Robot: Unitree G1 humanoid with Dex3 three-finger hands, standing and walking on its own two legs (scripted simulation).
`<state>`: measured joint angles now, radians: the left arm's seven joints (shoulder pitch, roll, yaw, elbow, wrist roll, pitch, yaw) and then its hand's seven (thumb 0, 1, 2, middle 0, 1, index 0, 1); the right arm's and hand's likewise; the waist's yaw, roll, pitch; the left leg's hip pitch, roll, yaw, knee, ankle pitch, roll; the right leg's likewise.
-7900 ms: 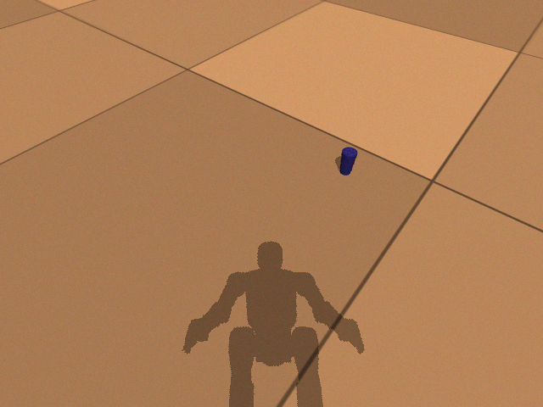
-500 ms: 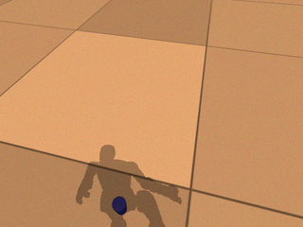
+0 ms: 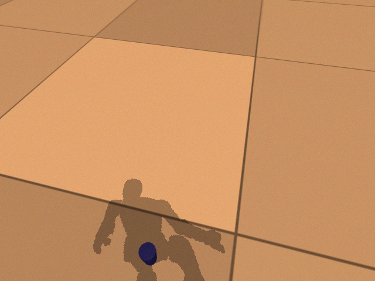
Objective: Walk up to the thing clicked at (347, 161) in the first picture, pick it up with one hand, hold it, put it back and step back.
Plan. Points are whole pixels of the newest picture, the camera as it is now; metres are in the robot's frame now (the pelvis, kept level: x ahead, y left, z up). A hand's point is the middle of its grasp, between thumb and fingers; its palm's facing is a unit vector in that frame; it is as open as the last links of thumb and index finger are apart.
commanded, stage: go down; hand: left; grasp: from the side
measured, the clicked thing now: (149, 255) +0.36 +0.20 -0.71
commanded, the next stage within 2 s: none
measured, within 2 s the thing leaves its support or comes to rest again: neither
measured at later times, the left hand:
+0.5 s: hand out of the picture +0.14 +0.28 -0.19, palm faces +0.06 -0.94 -0.33, open 15.8 cm
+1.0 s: hand out of the picture +0.13 +0.29 -0.22, palm faces +0.10 -0.95 -0.31, open 17.4 cm
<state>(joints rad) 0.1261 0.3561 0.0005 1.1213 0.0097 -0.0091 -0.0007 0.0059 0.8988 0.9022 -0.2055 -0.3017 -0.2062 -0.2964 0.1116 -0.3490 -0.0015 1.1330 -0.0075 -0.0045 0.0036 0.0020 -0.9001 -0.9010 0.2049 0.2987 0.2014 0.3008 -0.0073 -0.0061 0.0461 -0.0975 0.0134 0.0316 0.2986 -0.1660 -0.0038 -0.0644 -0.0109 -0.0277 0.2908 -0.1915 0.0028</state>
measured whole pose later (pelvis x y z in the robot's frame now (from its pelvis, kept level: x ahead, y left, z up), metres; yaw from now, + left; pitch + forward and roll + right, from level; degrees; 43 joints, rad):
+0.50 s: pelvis -0.02 +0.01 -0.05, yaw +0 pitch +11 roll -1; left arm 0.11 0.35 0.23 0.79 0.05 0.07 -0.06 0.00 -0.23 0.14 -0.10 -0.14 -0.11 -0.13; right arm 0.26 -0.25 -0.03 0.66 0.03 -0.07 -0.03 0.01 -0.85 -0.89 0.21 0.30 0.20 0.30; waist -0.04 0.00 -0.06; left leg -0.67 0.03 0.02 0.87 -0.40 0.01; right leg -0.62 -0.01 -0.03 0.84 -0.42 0.01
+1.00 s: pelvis -0.02 +0.01 -0.11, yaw +0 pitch +19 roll -3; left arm 0.29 0.37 0.29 0.41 -0.01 0.15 -0.12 -0.01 -0.59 0.01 -0.13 -0.12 -0.13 -0.11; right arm 0.21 -0.24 -0.01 0.54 0.00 -0.17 -0.06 0.01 -0.85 -0.89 0.21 0.30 0.20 0.30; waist -0.04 -0.01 -0.13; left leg -0.98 0.03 -0.02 1.19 -0.54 0.01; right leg -0.91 -0.01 -0.06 1.14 -0.55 0.01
